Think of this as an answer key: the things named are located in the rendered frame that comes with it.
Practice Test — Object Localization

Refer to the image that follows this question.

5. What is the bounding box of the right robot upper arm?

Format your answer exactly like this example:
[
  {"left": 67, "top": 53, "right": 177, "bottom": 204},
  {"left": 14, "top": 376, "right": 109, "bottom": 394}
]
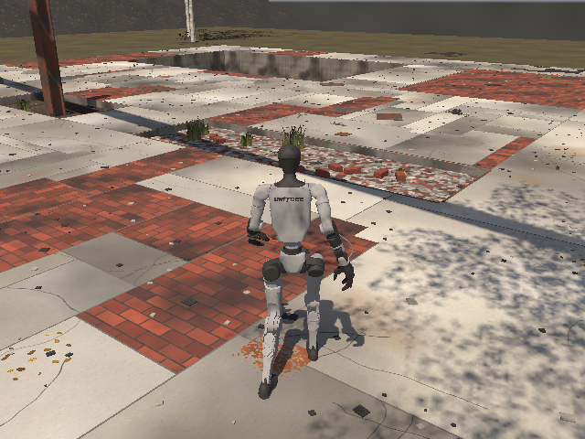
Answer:
[{"left": 309, "top": 183, "right": 334, "bottom": 235}]

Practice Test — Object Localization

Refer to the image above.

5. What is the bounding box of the robot right forearm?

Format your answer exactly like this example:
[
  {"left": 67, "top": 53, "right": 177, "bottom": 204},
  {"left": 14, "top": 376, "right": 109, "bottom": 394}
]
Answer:
[{"left": 326, "top": 220, "right": 350, "bottom": 266}]

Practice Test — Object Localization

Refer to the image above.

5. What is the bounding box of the robot head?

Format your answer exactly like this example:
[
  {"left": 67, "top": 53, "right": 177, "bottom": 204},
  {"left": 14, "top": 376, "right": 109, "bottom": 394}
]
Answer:
[{"left": 274, "top": 144, "right": 305, "bottom": 187}]

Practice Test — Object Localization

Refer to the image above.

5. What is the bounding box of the robot left forearm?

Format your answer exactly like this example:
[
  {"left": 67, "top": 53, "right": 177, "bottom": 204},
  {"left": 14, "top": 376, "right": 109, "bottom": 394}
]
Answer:
[{"left": 247, "top": 218, "right": 259, "bottom": 240}]

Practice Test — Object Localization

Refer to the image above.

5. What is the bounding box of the robot torso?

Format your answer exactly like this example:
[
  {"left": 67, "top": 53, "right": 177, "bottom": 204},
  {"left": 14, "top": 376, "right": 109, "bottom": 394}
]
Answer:
[{"left": 269, "top": 179, "right": 312, "bottom": 274}]

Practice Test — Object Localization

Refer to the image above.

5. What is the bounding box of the left robot upper arm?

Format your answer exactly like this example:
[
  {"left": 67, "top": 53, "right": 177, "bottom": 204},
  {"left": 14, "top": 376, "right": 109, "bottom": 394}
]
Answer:
[{"left": 249, "top": 184, "right": 271, "bottom": 231}]

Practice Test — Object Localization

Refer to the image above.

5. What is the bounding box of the left robot hand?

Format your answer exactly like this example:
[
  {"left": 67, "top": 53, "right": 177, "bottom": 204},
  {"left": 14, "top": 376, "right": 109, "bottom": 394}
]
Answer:
[{"left": 248, "top": 231, "right": 270, "bottom": 246}]

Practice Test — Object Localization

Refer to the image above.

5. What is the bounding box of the right robot hand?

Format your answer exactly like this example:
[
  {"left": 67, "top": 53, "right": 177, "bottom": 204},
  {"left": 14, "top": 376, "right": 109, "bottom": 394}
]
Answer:
[{"left": 334, "top": 262, "right": 355, "bottom": 291}]

